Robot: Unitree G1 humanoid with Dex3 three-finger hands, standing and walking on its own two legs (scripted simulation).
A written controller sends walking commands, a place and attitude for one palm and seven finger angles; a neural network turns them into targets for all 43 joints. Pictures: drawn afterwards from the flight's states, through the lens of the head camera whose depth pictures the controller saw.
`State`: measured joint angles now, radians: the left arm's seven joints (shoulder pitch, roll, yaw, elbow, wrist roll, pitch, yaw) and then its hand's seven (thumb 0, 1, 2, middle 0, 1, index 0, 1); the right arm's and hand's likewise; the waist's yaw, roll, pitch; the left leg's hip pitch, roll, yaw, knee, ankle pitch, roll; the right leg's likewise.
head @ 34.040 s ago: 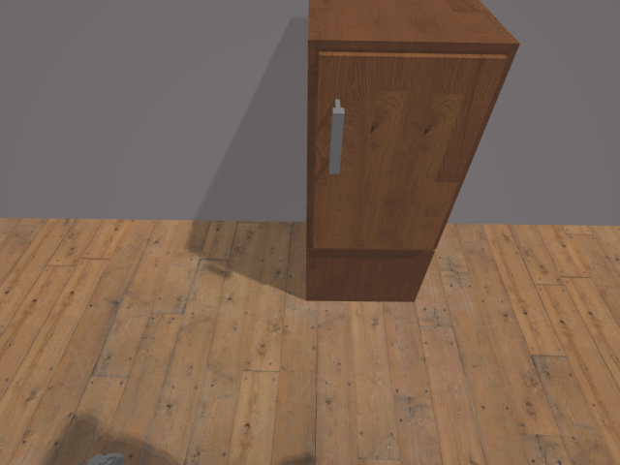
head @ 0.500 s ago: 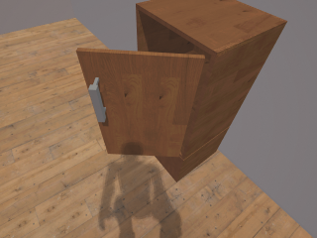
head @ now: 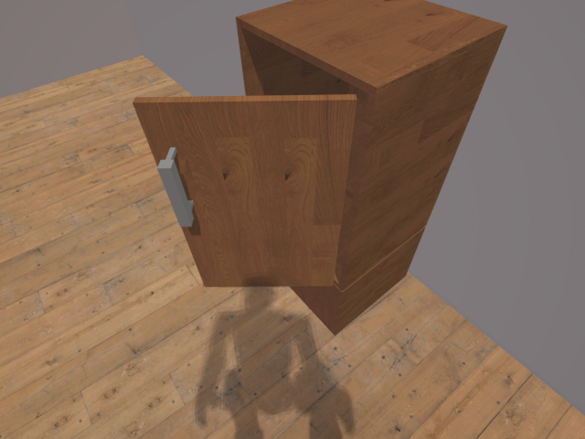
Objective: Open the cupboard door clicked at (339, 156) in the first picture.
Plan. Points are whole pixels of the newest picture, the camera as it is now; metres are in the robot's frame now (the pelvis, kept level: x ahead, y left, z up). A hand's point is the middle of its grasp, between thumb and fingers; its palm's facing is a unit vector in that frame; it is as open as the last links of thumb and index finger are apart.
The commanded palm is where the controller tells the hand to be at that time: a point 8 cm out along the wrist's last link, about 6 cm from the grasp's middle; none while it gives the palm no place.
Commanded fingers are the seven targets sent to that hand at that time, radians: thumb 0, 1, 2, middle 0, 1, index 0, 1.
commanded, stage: look again from close up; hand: left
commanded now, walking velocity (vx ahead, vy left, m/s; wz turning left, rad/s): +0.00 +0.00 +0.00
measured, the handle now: (179, 188) +0.55 +0.26 +0.00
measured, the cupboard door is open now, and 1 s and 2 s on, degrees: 51 51 51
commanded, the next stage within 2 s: raise the hand with hooked fingers in 0.10 s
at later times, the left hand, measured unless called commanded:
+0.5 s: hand (178, 388) +0.19 +0.16 -0.01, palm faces +0.06 -1.00 -0.03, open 7.9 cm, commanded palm +0.11 +0.23 -0.05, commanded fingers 0.00 0.53 0.74 -0.23 -0.54 -0.23 -0.54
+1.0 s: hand (147, 399) +0.18 +0.21 -0.03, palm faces +0.03 -1.00 -0.04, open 10.8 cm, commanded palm +0.14 +0.27 -0.02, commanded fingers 0.00 -0.06 0.49 -0.27 -0.92 -0.27 -0.92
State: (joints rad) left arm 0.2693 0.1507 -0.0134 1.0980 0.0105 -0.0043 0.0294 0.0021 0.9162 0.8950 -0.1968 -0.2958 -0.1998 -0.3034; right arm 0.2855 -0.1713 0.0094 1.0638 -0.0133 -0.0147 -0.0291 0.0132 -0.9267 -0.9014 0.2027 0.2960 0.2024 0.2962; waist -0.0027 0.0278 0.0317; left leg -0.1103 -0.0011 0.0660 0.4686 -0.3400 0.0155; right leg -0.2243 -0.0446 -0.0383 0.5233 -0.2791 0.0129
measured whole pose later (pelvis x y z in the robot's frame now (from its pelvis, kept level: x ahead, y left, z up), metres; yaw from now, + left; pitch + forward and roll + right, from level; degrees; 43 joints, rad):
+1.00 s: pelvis -0.06 -0.01 -0.08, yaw +2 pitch +13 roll -2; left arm 0.26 0.28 0.27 0.08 -0.31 -0.29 -0.34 0.00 0.17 0.58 -0.25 -0.77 -0.25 -0.78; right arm 0.28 -0.18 0.06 0.56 0.03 -0.22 -0.05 0.02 -0.90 -0.90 0.21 0.30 0.21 0.30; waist -0.02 0.02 -0.11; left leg -0.83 0.03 -0.02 1.12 -0.53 0.00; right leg -0.87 -0.04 -0.10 1.05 -0.42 -0.02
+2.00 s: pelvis -0.03 -0.01 -0.04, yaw +2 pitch +12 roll -1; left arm -0.04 0.41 0.44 0.41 -0.36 -0.28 -0.51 -0.02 -0.50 0.30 -0.30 -1.20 -0.30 -1.20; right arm 0.31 -0.29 0.03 0.54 0.03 -0.18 -0.06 0.02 -0.90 -0.90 0.21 0.30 0.21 0.30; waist -0.02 0.01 -0.09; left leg -0.64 0.04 0.00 0.92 -0.49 0.00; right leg -0.69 -0.02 -0.08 0.87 -0.38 -0.01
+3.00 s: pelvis -0.04 -0.01 -0.05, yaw +1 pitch +15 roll -1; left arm -0.44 0.51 0.49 0.82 -0.27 -0.33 -0.52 -0.02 -0.50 0.30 -0.30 -1.20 -0.30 -1.20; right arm 0.35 -0.29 0.04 0.58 0.03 -0.10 -0.07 0.01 -0.90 -0.90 0.21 0.30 0.21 0.30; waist -0.06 0.00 -0.09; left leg -0.75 0.04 0.02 0.97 -0.48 0.00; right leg -0.80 -0.02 -0.07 0.91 -0.36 -0.01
